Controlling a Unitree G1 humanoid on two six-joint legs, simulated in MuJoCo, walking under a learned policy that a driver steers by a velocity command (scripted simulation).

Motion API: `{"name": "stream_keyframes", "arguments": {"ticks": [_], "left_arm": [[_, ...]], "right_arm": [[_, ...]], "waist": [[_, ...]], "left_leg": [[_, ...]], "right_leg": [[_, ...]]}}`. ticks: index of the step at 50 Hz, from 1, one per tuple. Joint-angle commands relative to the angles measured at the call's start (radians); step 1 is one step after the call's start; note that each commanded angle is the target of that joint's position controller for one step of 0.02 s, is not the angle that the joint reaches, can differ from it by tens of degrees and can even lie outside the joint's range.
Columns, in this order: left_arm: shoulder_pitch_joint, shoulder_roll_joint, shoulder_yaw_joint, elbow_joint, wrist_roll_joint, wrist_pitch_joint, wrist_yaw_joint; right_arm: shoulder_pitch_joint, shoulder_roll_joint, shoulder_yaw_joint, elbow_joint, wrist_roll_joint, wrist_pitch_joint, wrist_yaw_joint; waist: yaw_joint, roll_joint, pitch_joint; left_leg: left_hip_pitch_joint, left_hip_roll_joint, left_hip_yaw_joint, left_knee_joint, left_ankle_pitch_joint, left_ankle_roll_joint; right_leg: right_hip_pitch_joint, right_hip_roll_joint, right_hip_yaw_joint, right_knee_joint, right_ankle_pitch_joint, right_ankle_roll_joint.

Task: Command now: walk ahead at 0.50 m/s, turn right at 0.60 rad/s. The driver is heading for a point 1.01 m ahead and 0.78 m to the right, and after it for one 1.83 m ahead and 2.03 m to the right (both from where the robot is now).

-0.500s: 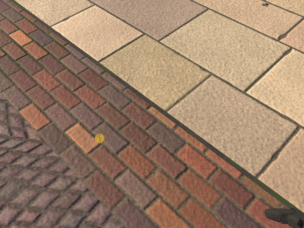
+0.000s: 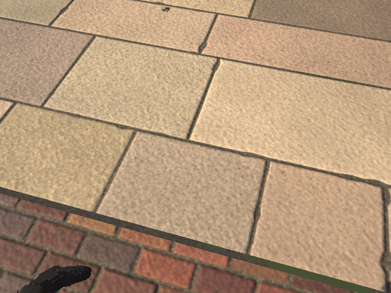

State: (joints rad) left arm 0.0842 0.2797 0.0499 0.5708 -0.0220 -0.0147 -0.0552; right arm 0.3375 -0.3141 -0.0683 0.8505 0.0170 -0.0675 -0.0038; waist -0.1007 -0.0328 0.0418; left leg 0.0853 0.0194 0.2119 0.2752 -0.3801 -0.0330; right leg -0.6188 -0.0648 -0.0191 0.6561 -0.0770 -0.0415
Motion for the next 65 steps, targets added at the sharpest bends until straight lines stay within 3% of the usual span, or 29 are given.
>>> {"name": "stream_keyframes", "arguments": {"ticks": [1, 2, 3, 4, 5, 6, 7, 9, 13, 18, 23, 26, 27, 28, 29, 30, 31, 34, 39, 46, 50, 51, 52, 53, 54, 55, 56, 60, 65], "left_arm": [[0.046, 0.121, 0.05, -0.073, 0.007, -0.007, -0.003], [0.204, 0.165, 0.078, -0.031, 0.004, -0.002, 0.006], [0.37, 0.235, 0.109, 0.009, -0.002, 0.01, 0.027], [0.316, 0.347, 0.116, -0.007, -0.008, 0.0, 0.033], [0.353, 0.26, 0.093, -0.032, -0.004, -0.017, 0.027], [0.32, 0.212, 0.076, -0.015, 0.006, -0.031, 0.024], [0.265, 0.192, 0.069, -0.013, 0.004, -0.039, 0.025], [0.166, 0.148, 0.053, -0.034, 0.021, -0.042, 0.03], [0.17, 0.163, 0.055, -0.008, 0.014, -0.048, 0.052], [0.241, 0.19, 0.065, 0.039, 0.002, -0.034, 0.072], [0.283, 0.177, 0.066, 0.077, -0.007, -0.024, 0.076], [0.267, 0.119, 0.048, 0.071, 0.002, -0.018, 0.073], [0.294, 0.053, 0.024, 0.057, 0.021, -0.019, 0.071], [0.416, 0.032, 0.014, 0.024, -0.017, -0.027, 0.071], [0.393, 0.139, 0.033, 0.058, -0.024, -0.025, 0.076], [0.287, 0.183, 0.047, 0.048, -0.015, -0.019, 0.075], [0.242, 0.172, 0.048, 0.043, -0.005, -0.015, 0.077], [0.216, 0.12, 0.047, 0.028, -0.008, -0.008, 0.062], [0.138, 0.071, 0.032, -0.006, -0.001, 0.001, 0.053], [-0.029, 0.049, 0.022, -0.054, 0.008, -0.018, 0.007], [0.158, 0.145, 0.074, -0.023, 0.017, -0.006, -0.002], [0.286, 0.193, 0.099, 0.01, 0.017, -0.001, 0.014], [0.314, 0.275, 0.109, 0.013, 0.012, 0.009, 0.042], [0.237, 0.334, 0.104, -0.055, 0.037, -0.003, 0.039], [0.222, 0.25, 0.089, -0.071, 0.03, -0.006, 0.029], [0.172, 0.216, 0.075, -0.063, 0.021, -0.011, 0.027], [0.135, 0.191, 0.07, -0.053, 0.008, -0.01, 0.031], [0.061, 0.181, 0.066, -0.056, 0.032, 0.0, 0.05], [0.068, 0.194, 0.07, -0.039, 0.018, 0.025, 0.082]], "right_arm": [[-0.044, -0.222, -0.056, -0.055, 0.017, 0.006, -0.012], [-0.055, -0.212, -0.052, -0.06, 0.019, 0.01, -0.015], [-0.036, -0.166, -0.033, -0.075, -0.006, 0.005, -0.018], [0.058, -0.022, 0.014, -0.138, -0.046, -0.019, -0.002], [-0.041, -0.117, 0.0, -0.145, -0.012, -0.053, 0.013], [-0.134, -0.155, -0.01, -0.177, 0.023, -0.069, 0.02], [-0.15, -0.138, -0.003, -0.178, 0.012, -0.078, 0.014], [-0.13, -0.14, -0.011, -0.162, -0.023, -0.069, 0.006], [-0.15, -0.09, 0.0, -0.167, -0.038, -0.034, 0.005], [-0.348, -0.043, 0.023, -0.213, -0.026, -0.039, 0.019], [-0.372, -0.102, -0.001, -0.231, -0.009, -0.054, 0.031], [-0.182, -0.146, -0.032, -0.193, -0.02, -0.066, 0.02], [-0.038, -0.2, -0.046, -0.181, -0.032, -0.066, 0.012], [0.026, -0.262, -0.063, -0.144, -0.037, -0.051, 0.02], [-0.013, -0.159, -0.041, -0.166, -0.015, -0.048, 0.026], [-0.051, -0.108, -0.027, -0.173, -0.013, -0.042, 0.021], [-0.095, -0.091, -0.019, -0.177, -0.023, -0.037, 0.02], [-0.127, -0.055, -0.01, -0.153, -0.03, -0.04, 0.011], [-0.105, -0.104, -0.028, -0.11, -0.023, -0.046, 0.007], [-0.084, -0.159, -0.036, -0.071, -0.005, -0.009, -0.009], [-0.118, -0.2, -0.053, -0.082, 0.031, 0.013, -0.023], [-0.117, -0.17, -0.043, -0.089, 0.027, 0.011, -0.022], [-0.048, -0.059, -0.009, -0.115, -0.039, 0.01, -0.012], [0.055, -0.052, 0.013, -0.141, -0.043, 0.001, 0.002], [-0.038, -0.155, -0.011, -0.128, -0.018, -0.002, 0.01], [-0.118, -0.153, -0.01, -0.158, 0.001, 0.0, 0.007], [-0.128, -0.133, -0.008, -0.147, -0.011, 0.008, -0.007], [-0.089, -0.117, -0.009, -0.133, -0.03, 0.044, -0.025], [-0.168, -0.086, 0.0, -0.157, -0.03, 0.061, -0.033]], "waist": [[0.115, 0.131, -0.055], [0.204, 0.108, -0.136], [0.272, 0.012, -0.227], [0.131, -0.26, -0.312], [0.221, -0.145, -0.428], [0.223, -0.097, -0.27], [0.18, -0.015, -0.181], [0.103, 0.0, -0.112], [0.082, -0.001, -0.073], [0.157, -0.034, -0.033], [0.151, -0.073, -0.033], [0.052, -0.077, -0.126], [0.008, 0.06, -0.272], [0.071, 0.409, -0.355], [0.048, 0.264, -0.263], [0.025, 0.178, -0.151], [0.041, 0.112, -0.098], [0.077, 0.154, -0.038], [0.072, 0.111, -0.012], [0.032, 0.104, 0.022], [0.162, 0.129, -0.1], [0.23, 0.084, -0.166], [0.175, -0.171, -0.248], [0.102, -0.266, -0.453], [0.184, -0.069, -0.481], [0.165, -0.045, -0.337], [0.129, 0.03, -0.235], [0.06, -0.039, -0.182], [0.083, -0.055, -0.196]], "left_leg": [[-0.006, 0.247, -0.041, 0.182, 1.035, 0.132], [-0.083, 0.217, -0.011, 0.383, 1.053, 0.104], [-0.33, 0.177, -0.014, 0.681, 0.748, 0.064], [-0.766, -0.035, -0.104, 1.03, -0.192, 0.007], [-0.862, -0.032, -0.316, 1.13, -0.204, 0.019], [-0.932, 0.011, -0.31, 1.106, -0.098, 0.036], [-0.893, 0.053, -0.304, 1.016, -0.01, 0.042], [-0.759, 0.096, -0.31, 0.889, 0.066, 0.027], [-0.699, 0.079, -0.275, 0.718, 0.147, -0.033], [-0.592, 0.005, -0.264, 0.35, 0.46, -0.046], [-0.53, -0.012, -0.315, 0.228, 0.387, -0.007], [-0.241, 0.027, -0.313, 0.173, 0.306, 0.069], [0.013, 0.206, -0.491, 0.183, 0.246, 0.127], [0.249, 0.395, -0.976, 0.057, -0.049, 0.276], [0.192, 0.385, -0.997, 0.013, -0.236, 0.252], [0.082, 0.344, -0.826, 0.008, -0.172, 0.212], [-0.023, 0.302, -0.699, -0.002, -0.024, 0.194], [-0.168, 0.228, -0.482, -0.064, 0.19, 0.188], [-0.153, 0.247, -0.316, -0.12, 0.377, 0.225], [-0.119, 0.213, -0.083, -0.045, 0.71, 0.163], [-0.082, 0.206, -0.038, 0.279, 1.014, 0.109], [-0.184, 0.159, -0.021, 0.49, 0.886, 0.066], [-0.468, 0.064, -0.024, 0.82, 0.083, 0.009], [-0.725, -0.09, -0.199, 1.146, -0.368, -0.033], [-0.747, -0.026, -0.327, 1.163, -0.261, -0.018], [-0.78, -0.001, -0.304, 1.108, -0.167, -0.005], [-0.773, 0.037, -0.298, 1.029, -0.102, -0.012], [-0.603, 0.034, -0.283, 0.876, -0.019, -0.04], [-0.601, 0.004, -0.306, 0.678, 0.08, -0.069]], "right_leg": [[0.178, 0.093, -0.087, -0.035, -0.108, -0.069], [0.403, 0.133, -0.093, -0.095, -0.048, -0.106], [0.716, 0.046, 0.074, -0.103, -0.034, -0.159], [1.002, -0.218, 0.669, -0.212, -0.209, -0.345], [1.035, -0.267, 0.856, -0.347, -0.362, -0.372], [0.93, -0.237, 0.711, -0.367, -0.297, -0.319], [0.78, -0.191, 0.589, -0.365, -0.186, -0.286], [0.566, -0.125, 0.445, -0.388, 0.037, -0.254], [0.402, -0.083, 0.338, -0.427, 0.181, -0.262], [0.329, -0.016, 0.283, -0.413, 0.028, -0.185], [0.442, -0.068, 0.421, -0.303, -0.063, -0.152], [0.413, 0.0, 0.403, -0.085, -0.017, -0.093], [0.29, 0.073, 0.307, 0.205, -0.208, -0.053], [-0.052, 0.171, 0.198, 0.501, -0.54, 0.002], [-0.154, 0.091, 0.225, 0.62, -0.483, 0.019], [-0.175, 0.062, 0.197, 0.64, -0.389, 0.026], [-0.138, 0.029, 0.172, 0.622, -0.32, 0.033], [-0.061, -0.03, 0.147, 0.531, -0.235, 0.037], [-0.129, -0.051, 0.123, 0.372, -0.113, 0.058], [0.021, 0.003, -0.011, 0.009, 0.096, 0.031], [0.291, 0.107, -0.063, -0.102, 0.013, -0.053], [0.496, 0.121, -0.037, -0.174, 0.135, -0.092], [0.77, -0.093, 0.242, -0.117, 0.555, -0.166], [0.969, -0.343, 0.742, -0.182, 0.556, -0.413], [0.906, -0.289, 0.655, -0.243, 0.41, -0.368], [0.78, -0.234, 0.528, -0.263, 0.331, -0.316], [0.643, -0.176, 0.447, -0.28, 0.274, -0.263], [0.352, -0.1, 0.345, -0.323, 0.346, -0.241], [0.331, -0.059, 0.366, -0.315, 0.128, -0.21]]}}
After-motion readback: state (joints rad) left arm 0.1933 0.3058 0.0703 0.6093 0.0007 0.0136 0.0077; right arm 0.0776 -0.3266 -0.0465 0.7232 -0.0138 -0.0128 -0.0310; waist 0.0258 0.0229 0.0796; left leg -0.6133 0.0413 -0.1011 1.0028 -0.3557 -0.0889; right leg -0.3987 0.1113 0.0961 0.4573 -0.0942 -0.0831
